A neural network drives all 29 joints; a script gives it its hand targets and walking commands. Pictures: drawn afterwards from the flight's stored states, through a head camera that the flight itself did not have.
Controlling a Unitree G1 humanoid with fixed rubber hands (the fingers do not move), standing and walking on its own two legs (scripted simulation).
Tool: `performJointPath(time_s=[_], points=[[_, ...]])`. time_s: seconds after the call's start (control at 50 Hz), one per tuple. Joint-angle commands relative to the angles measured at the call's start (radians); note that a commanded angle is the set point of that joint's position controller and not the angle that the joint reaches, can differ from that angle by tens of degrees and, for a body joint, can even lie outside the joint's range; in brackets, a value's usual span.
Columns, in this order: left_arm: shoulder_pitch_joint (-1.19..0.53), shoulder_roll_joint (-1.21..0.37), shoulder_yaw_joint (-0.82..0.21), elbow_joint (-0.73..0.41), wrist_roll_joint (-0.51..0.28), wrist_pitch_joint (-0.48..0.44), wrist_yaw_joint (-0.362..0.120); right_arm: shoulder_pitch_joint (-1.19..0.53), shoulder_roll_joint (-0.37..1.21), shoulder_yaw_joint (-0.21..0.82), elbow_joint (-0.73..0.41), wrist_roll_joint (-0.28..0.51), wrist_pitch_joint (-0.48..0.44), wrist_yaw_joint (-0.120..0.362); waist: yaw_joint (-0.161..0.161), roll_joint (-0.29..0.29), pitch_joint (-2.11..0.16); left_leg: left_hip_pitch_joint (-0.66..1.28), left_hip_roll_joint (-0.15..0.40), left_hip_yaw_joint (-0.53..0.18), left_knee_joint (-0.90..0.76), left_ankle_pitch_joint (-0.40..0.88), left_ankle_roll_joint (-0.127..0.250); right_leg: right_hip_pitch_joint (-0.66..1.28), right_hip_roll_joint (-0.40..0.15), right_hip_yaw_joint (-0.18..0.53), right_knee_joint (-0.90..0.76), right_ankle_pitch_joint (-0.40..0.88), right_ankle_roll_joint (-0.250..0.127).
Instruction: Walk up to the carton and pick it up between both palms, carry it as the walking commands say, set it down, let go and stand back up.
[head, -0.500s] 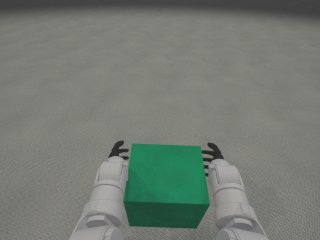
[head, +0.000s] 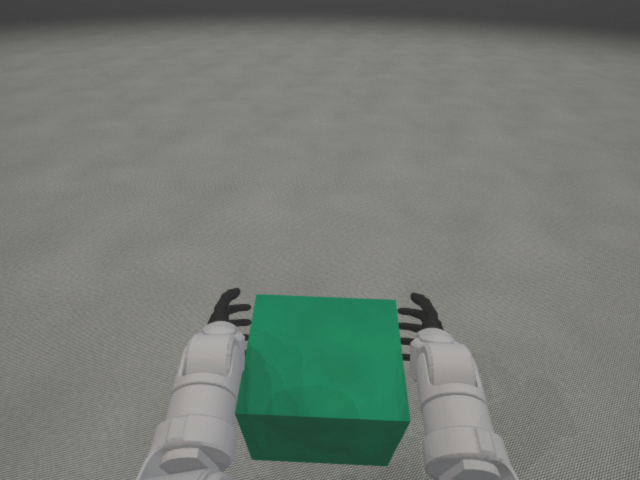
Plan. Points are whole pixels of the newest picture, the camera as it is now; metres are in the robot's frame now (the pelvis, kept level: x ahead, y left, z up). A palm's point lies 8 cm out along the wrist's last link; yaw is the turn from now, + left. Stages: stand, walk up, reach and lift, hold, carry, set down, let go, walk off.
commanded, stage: reach and lift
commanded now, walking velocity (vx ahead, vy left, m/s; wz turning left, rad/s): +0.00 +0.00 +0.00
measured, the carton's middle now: (322, 381) +0.29 +0.00 -0.03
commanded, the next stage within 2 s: hold in 0.22 s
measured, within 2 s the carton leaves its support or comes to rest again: neither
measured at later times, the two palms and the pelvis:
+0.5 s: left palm (218, 346) +0.28 +0.13 +0.06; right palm (432, 354) +0.28 -0.14 +0.05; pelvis -0.01 +0.00 +0.00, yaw +0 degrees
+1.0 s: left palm (218, 346) +0.28 +0.13 +0.06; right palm (433, 355) +0.28 -0.15 +0.05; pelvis -0.01 +0.00 +0.00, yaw +0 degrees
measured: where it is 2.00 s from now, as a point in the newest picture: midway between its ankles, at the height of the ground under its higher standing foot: outside the picture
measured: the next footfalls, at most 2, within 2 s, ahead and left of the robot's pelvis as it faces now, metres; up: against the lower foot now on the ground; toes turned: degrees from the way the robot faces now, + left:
none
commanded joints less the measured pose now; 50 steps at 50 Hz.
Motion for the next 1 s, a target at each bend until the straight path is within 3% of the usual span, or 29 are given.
performJointPath(time_s=[0.0, 0.02, 0.1, 0.12, 0.24, 0.26, 0.32, 0.34, 0.38, 0.44, 0.56, 0.58, 0.6, 0.74, 0.78, 0.84, 0.98], points=[[-0.563, -1.041, -0.473, -0.036, -0.287, -0.044, -0.398, -0.631, 1.037, 0.487, -0.049, 0.296, -0.049, 0.395, 0.002, -0.030, -0.259, 0.001, -0.023, 0.056, -0.065, 0.105, -0.022, 0.102, 0.015, -0.039, -0.048, 0.137, 0.027], [-0.563, -1.036, -0.467, -0.032, -0.284, -0.046, -0.399, -0.630, 1.037, 0.484, -0.042, 0.292, -0.047, 0.395, 0.003, -0.047, -0.258, -0.001, -0.020, 0.056, -0.067, 0.105, -0.020, 0.100, 0.017, -0.040, -0.049, 0.134, 0.029], [-0.555, -1.049, -0.479, -0.032, -0.291, -0.045, -0.409, -0.620, 1.052, 0.497, -0.051, 0.302, -0.050, 0.394, 0.002, -0.021, -0.266, -0.010, -0.025, 0.062, -0.062, 0.079, -0.021, 0.104, 0.012, -0.033, -0.049, 0.116, 0.027], [-0.552, -1.043, -0.475, -0.031, -0.289, -0.045, -0.410, -0.619, 1.050, 0.496, -0.051, 0.300, -0.048, 0.395, 0.003, -0.040, -0.233, -0.026, -0.024, 0.061, -0.068, 0.066, -0.018, 0.098, 0.014, -0.037, -0.054, 0.103, 0.029], [-0.560, -1.040, -0.479, -0.038, -0.295, -0.047, -0.421, -0.604, 1.057, 0.493, -0.036, 0.302, -0.045, 0.402, 0.000, -0.021, -0.231, -0.039, -0.028, 0.067, -0.069, 0.040, -0.015, 0.092, 0.009, -0.033, -0.059, 0.076, 0.029], [-0.558, -1.041, -0.480, -0.046, -0.298, -0.050, -0.421, -0.607, 1.057, 0.497, -0.046, 0.304, -0.046, 0.403, -0.001, -0.041, -0.239, -0.033, -0.024, 0.062, -0.069, 0.045, -0.013, 0.091, 0.012, -0.037, -0.055, 0.076, 0.028], [-0.548, -1.043, -0.472, -0.019, -0.293, -0.044, -0.422, -0.614, 1.055, 0.494, -0.037, 0.304, -0.045, 0.407, 0.003, -0.018, -0.233, -0.048, -0.029, 0.068, -0.072, 0.013, -0.014, 0.096, 0.012, -0.038, -0.055, 0.049, 0.024], [-0.549, -1.040, -0.470, -0.021, -0.294, -0.046, -0.422, -0.610, 1.057, 0.493, -0.035, 0.304, -0.044, 0.407, 0.001, -0.042, -0.231, -0.051, -0.026, 0.065, -0.072, 0.018, -0.011, 0.098, 0.014, -0.038, -0.055, 0.054, 0.026], [-0.552, -1.053, -0.474, -0.015, -0.292, -0.043, -0.422, -0.605, 1.049, 0.482, -0.022, 0.302, -0.044, 0.410, -0.007, -0.009, -0.220, -0.042, -0.025, 0.064, -0.076, 0.010, -0.016, 0.081, 0.015, -0.041, -0.053, 0.041, 0.019], [-0.560, -1.055, -0.453, 0.006, -0.289, -0.044, -0.421, -0.629, 1.045, 0.474, -0.017, 0.298, -0.046, 0.415, -0.002, -0.014, -0.205, -0.056, -0.021, 0.064, -0.082, -0.022, -0.015, 0.076, 0.018, -0.047, -0.052, 0.010, 0.015], [-0.588, -1.068, -0.464, -0.006, -0.297, -0.051, -0.418, -0.641, 1.041, 0.472, -0.015, 0.298, -0.050, 0.419, -0.008, -0.021, -0.221, -0.040, -0.015, 0.057, -0.076, -0.009, -0.017, 0.065, 0.022, -0.054, -0.041, 0.018, 0.012], [-0.572, -1.064, -0.458, 0.007, -0.285, -0.049, -0.418, -0.637, 1.032, 0.464, -0.012, 0.297, -0.052, 0.422, -0.005, 0.010, -0.220, -0.050, -0.018, 0.058, -0.077, -0.006, -0.020, 0.075, 0.020, -0.053, -0.039, 0.025, 0.011], [-0.565, -1.072, -0.461, 0.008, -0.292, -0.051, -0.417, -0.642, 1.030, 0.477, -0.027, 0.299, -0.054, 0.422, -0.007, -0.025, -0.234, -0.036, -0.017, 0.054, -0.075, 0.030, -0.019, 0.074, 0.023, -0.056, -0.039, 0.051, 0.013], [-0.526, -1.068, -0.453, 0.002, -0.285, -0.043, -0.409, -0.612, 1.011, 0.474, -0.031, 0.293, -0.044, 0.422, -0.008, -0.019, -0.214, -0.017, -0.012, 0.045, -0.083, 0.058, -0.023, 0.068, 0.028, -0.058, -0.038, 0.069, 0.012], [-0.548, -1.073, -0.477, -0.028, -0.293, -0.043, -0.409, -0.606, 1.012, 0.479, -0.031, 0.298, -0.045, 0.425, -0.016, 0.012, -0.227, -0.010, -0.016, 0.047, -0.080, 0.046, -0.027, 0.069, 0.027, -0.056, -0.037, 0.063, 0.007], [-0.533, -1.068, -0.480, -0.025, -0.300, -0.038, -0.409, -0.618, 1.016, 0.499, -0.063, 0.302, -0.042, 0.423, -0.014, -0.020, -0.204, -0.021, -0.016, 0.047, -0.079, 0.018, -0.019, 0.066, 0.026, -0.058, -0.042, 0.037, 0.009], [-0.517, -1.068, -0.497, -0.055, -0.308, -0.040, -0.411, -0.599, 1.032, 0.529, -0.088, 0.318, -0.039, 0.418, -0.004, -0.021, -0.223, -0.012, -0.022, 0.050, -0.069, 0.053, -0.016, 0.071, 0.022, -0.052, -0.039, 0.071, 0.014]])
